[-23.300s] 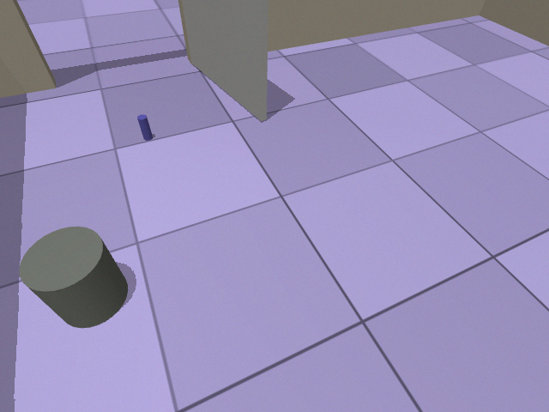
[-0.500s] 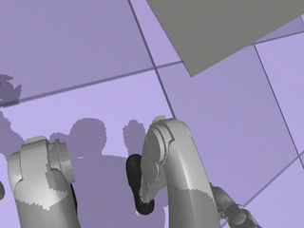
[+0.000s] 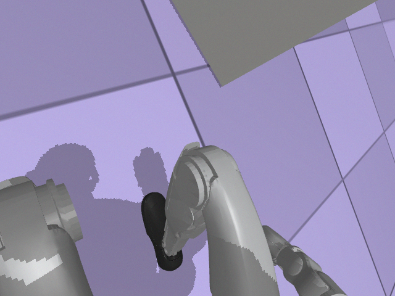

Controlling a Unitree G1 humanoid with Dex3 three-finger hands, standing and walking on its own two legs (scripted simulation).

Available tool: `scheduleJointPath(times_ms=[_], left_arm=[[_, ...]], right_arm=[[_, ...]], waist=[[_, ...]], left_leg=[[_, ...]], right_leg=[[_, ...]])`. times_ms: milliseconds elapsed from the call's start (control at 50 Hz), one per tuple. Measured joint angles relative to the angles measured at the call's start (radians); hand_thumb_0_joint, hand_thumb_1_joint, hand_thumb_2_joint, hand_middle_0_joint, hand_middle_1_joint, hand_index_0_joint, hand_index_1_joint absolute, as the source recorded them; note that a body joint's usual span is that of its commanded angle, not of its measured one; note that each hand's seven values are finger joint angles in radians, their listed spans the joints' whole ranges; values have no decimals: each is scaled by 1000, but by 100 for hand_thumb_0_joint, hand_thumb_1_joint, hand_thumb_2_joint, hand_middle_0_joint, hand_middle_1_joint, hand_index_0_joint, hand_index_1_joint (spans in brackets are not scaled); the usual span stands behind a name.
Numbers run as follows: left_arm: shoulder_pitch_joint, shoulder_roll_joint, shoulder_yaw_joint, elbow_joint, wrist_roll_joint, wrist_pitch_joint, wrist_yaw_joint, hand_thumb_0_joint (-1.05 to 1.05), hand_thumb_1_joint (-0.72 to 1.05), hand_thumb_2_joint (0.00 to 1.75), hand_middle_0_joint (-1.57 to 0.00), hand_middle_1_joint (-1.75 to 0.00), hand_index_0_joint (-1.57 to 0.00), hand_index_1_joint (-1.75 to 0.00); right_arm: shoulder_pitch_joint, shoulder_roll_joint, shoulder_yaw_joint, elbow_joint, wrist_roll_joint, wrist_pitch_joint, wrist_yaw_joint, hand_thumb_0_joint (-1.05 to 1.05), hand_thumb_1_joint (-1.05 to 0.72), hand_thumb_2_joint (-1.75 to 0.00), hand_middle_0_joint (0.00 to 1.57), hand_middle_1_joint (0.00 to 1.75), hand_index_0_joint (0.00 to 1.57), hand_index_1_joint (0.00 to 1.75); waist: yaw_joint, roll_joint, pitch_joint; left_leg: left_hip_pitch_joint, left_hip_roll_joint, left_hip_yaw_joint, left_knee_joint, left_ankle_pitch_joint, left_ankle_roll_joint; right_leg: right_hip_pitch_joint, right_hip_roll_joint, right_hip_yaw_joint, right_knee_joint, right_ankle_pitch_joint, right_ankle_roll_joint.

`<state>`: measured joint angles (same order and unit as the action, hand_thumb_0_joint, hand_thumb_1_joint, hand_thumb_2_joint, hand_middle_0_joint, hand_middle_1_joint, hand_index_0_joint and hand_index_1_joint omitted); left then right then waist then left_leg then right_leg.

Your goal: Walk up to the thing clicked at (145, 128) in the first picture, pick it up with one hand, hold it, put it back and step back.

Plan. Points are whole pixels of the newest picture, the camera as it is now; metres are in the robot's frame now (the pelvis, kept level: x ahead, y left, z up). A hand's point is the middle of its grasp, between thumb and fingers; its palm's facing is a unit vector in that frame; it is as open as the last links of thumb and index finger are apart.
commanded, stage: lower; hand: left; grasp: from the side
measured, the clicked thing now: out of the picture +0.45 +0.32 -0.19
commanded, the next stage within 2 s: loosen in 0.52 s
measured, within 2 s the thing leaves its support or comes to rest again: rests again in 0.84 s
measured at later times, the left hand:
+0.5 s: hand out of the picture +0.46 +0.32 -0.18, palm faces +0.40 -0.92 -0.04, open 7.2 cm
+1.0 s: hand out of the picture +0.46 +0.32 -0.18, palm faces +0.41 -0.91 -0.02, open 10.3 cm
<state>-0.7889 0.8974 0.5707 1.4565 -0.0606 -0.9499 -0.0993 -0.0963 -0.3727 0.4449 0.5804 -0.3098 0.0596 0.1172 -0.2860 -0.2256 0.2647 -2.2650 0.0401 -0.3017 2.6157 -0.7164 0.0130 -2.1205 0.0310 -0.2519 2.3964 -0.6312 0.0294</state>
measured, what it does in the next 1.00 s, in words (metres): stands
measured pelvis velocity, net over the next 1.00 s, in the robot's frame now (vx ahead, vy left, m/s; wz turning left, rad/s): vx -0.01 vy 0.01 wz -0.05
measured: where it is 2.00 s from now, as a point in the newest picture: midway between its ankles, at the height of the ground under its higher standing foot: (119, 268)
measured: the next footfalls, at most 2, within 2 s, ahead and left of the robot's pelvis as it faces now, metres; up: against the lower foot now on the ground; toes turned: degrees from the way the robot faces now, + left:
none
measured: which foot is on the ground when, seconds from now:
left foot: down 0.00-1.00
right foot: down 0.00-1.00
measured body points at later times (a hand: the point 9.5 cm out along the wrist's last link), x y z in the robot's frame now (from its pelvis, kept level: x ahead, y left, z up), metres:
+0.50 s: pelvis -0.01 +0.00 +0.00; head +0.25 +0.19 +0.32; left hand +0.43 +0.36 -0.17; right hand +0.14 -0.25 -0.04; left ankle +0.07 +0.12 -0.26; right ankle +0.13 -0.11 -0.26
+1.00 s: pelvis -0.01 +0.01 +0.00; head +0.24 +0.20 +0.32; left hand +0.43 +0.36 -0.18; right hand +0.15 -0.24 -0.03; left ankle +0.07 +0.12 -0.26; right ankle +0.13 -0.11 -0.26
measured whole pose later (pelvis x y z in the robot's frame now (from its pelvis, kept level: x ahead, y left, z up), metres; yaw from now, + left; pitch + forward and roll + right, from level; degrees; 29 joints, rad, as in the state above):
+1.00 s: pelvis -0.01 +0.01 +0.00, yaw -3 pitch +14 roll -19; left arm -0.80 1.00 0.52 1.55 -0.06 -1.04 -0.01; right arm -0.19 -0.37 0.56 0.52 -0.36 0.08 0.11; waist -0.29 -0.29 0.32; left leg -2.23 0.04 -0.37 2.64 -0.73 0.02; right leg -2.06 0.06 -0.30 2.36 -0.61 0.06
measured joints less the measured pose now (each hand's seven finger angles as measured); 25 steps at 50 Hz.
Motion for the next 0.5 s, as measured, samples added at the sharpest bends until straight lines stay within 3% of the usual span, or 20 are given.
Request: scheduleJointPath(times_ms=[120, 240, 380, 500], left_arm=[[-2, 16, 12, 27, -18, -27, 38, -5, -14, 114, -84, -113, -93, -119], [-7, 47, -24, 46, 15, -45, 47, -5, -14, 114, -83, -113, -93, -119], [-11, 61, -22, 76, -4, -61, 75, -5, -14, 114, -84, -113, -93, -119], [-8, 77, -45, 81, 12, -73, 79, -5, -14, 114, -84, -113, -93, -119]], right_arm=[[-20, 1, 33, -14, -15, 1, 1, -1, -91, -91, 21, 30, 20, 30], [-42, 2, 56, -23, -29, 10, -2, -1, -91, -90, 21, 30, 20, 30], [-53, 0, 85, -39, -37, 14, 1, -1, -90, -90, 21, 30, 20, 30], [-66, 0, 99, -42, -44, 16, -3, -1, -90, -90, 21, 30, 20, 30]], waist=[[-4, -18, 11], [-5, -29, 28], [-5, -44, 39], [-6, -53, 46]], left_leg=[[12, -1, -18, 9, -6, -2], [13, -1, -32, 18, -3, 3], [23, 0, -47, 22, -6, 0], [24, 0, -54, 24, -4, 3]], right_leg=[[16, 5, -13, -3, 1, 3], [25, 11, -23, -7, 9, 11], [37, 17, -33, -13, 13, 14], [41, 20, -38, -18, 18, 17]])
